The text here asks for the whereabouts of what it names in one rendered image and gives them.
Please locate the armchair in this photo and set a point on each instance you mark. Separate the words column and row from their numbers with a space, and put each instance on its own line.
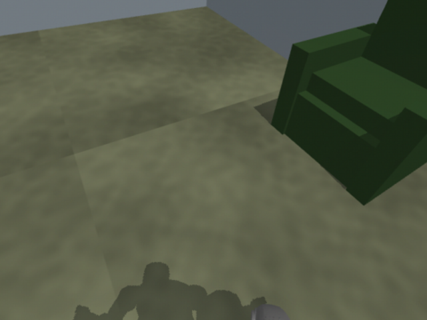
column 356, row 100

